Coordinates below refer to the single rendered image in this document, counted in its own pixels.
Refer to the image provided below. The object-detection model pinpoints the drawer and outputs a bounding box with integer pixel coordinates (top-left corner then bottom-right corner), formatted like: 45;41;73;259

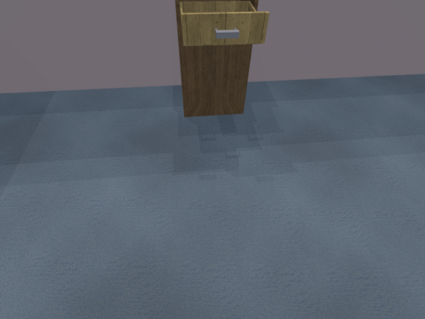
180;1;270;47

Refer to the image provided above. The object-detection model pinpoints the handle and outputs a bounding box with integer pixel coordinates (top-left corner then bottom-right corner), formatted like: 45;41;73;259
215;28;240;39

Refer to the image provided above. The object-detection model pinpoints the cabinet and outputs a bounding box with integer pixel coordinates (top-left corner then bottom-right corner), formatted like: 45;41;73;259
175;0;258;117

